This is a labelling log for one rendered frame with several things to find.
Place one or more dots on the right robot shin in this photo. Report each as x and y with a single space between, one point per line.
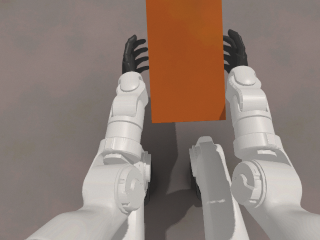
217 147

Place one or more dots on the carton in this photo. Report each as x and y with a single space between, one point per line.
186 60

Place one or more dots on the right robot hand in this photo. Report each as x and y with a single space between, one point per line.
238 56

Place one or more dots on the left robot shin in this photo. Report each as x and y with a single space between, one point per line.
146 186

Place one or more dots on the left robot hand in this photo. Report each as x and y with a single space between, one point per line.
129 64

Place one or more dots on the left robot forearm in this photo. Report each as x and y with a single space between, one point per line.
125 124

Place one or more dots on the robot left upper arm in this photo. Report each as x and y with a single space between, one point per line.
110 193

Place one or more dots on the robot shin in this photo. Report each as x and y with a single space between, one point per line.
146 186
217 147

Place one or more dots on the robot right upper arm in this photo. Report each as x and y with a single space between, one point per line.
271 192

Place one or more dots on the right robot forearm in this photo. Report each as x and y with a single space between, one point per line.
251 119

